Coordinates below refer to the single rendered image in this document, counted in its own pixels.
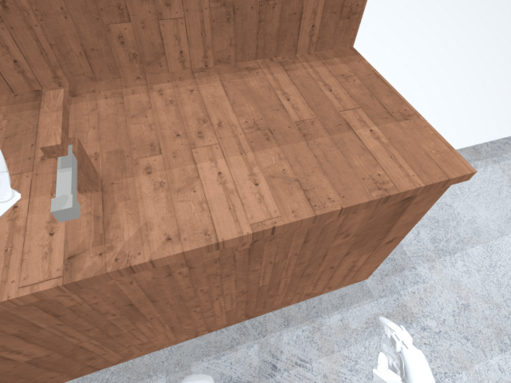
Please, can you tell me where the robot left hand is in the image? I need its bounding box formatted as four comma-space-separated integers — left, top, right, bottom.
0, 149, 21, 217

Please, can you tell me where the counter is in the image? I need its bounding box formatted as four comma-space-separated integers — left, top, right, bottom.
0, 0, 477, 383

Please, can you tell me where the robot right hand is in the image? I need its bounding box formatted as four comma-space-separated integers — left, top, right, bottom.
373, 317, 435, 383

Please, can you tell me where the tap lever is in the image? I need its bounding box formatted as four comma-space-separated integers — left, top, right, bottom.
50, 144, 81, 223

